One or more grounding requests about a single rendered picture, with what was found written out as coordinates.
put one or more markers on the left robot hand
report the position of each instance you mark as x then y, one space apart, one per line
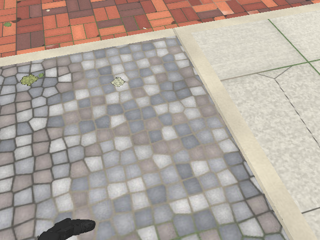
67 228

